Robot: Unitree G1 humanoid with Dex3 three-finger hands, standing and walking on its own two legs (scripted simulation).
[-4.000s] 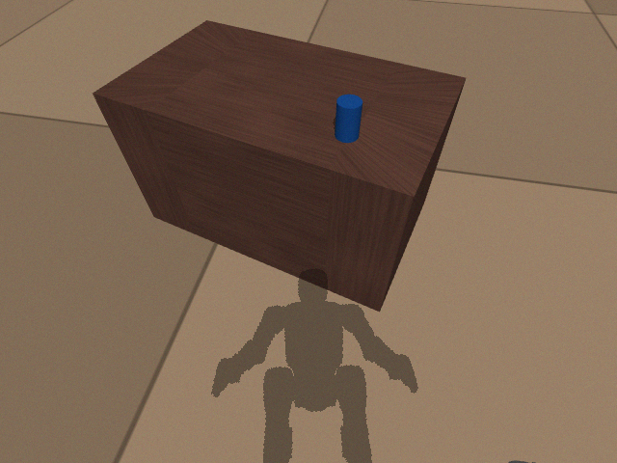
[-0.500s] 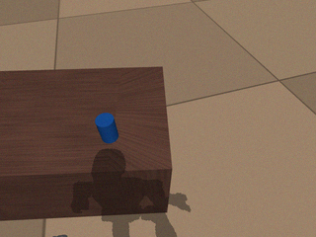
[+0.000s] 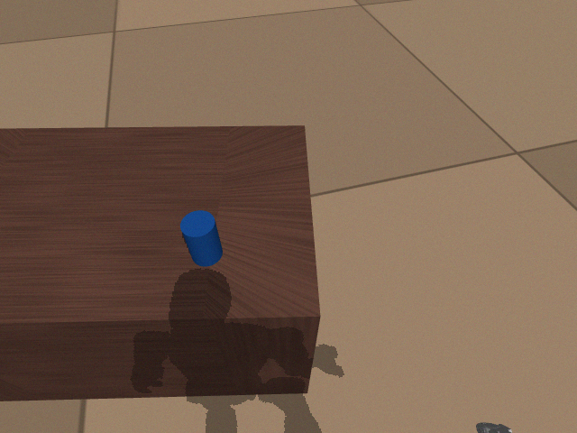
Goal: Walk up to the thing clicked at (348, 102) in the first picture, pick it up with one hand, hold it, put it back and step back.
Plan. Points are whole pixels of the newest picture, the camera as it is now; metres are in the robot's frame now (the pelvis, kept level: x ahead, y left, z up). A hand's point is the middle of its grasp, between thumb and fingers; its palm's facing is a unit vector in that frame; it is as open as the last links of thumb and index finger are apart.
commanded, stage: stand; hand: left
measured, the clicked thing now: (202, 239) +0.50 +0.19 -0.13
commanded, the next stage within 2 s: none
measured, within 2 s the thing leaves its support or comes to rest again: neither
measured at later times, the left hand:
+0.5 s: hand out of the picture +0.07 +0.26 -0.16, palm faces -0.02 -0.94 -0.33, open 7.4 cm
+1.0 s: hand out of the picture +0.06 +0.27 -0.16, palm faces -0.02 -0.94 -0.33, open 7.4 cm
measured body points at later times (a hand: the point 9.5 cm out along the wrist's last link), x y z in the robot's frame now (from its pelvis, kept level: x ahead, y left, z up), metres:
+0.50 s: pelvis -0.01 +0.01 +0.00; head +0.01 +0.01 +0.45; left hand +0.07 +0.31 -0.13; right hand +0.07 -0.30 -0.13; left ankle +0.02 +0.14 -0.75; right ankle -0.02 -0.14 -0.75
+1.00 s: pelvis -0.01 +0.01 +0.00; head +0.00 +0.01 +0.45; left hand +0.06 +0.31 -0.13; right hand +0.07 -0.29 -0.13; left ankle +0.02 +0.14 -0.75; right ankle -0.02 -0.14 -0.75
